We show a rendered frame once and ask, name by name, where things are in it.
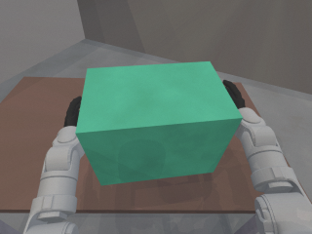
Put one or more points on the table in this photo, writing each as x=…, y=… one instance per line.
x=31, y=116

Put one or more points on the left robot forearm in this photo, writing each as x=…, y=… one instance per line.
x=56, y=199

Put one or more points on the right robot forearm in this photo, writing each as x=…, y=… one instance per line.
x=270, y=171

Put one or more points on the left robot upper arm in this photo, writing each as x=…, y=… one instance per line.
x=54, y=228

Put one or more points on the right robot upper arm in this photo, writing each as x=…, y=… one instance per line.
x=283, y=213

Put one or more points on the left robot hand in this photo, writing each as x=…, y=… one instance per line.
x=72, y=113

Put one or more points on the carton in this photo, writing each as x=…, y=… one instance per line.
x=143, y=122

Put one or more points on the right robot hand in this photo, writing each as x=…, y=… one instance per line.
x=234, y=93

